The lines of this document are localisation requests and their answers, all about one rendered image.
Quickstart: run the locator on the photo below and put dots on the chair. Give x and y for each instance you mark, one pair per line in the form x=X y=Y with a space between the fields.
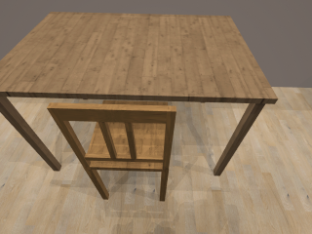
x=129 y=135

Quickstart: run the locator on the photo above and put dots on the table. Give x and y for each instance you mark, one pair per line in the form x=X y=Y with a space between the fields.
x=120 y=56

